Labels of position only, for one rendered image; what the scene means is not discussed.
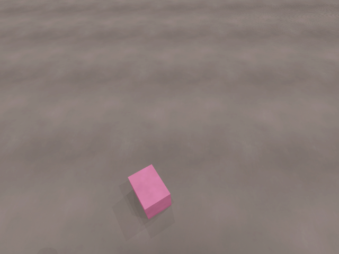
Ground carton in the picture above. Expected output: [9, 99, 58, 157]
[128, 165, 172, 219]

